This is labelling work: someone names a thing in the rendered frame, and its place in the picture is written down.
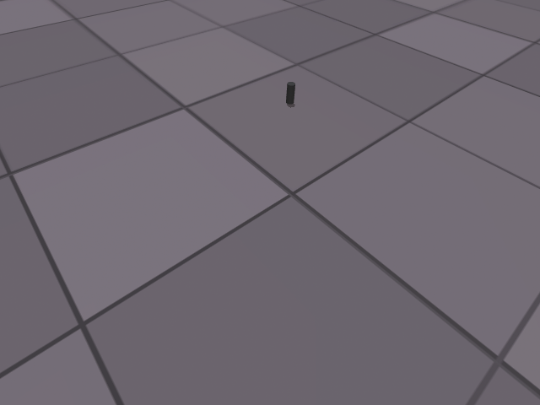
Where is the can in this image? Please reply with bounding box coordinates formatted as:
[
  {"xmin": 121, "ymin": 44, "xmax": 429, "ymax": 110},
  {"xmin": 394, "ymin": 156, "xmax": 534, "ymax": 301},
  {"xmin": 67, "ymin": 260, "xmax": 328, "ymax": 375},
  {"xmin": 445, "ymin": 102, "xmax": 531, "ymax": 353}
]
[{"xmin": 286, "ymin": 82, "xmax": 295, "ymax": 105}]

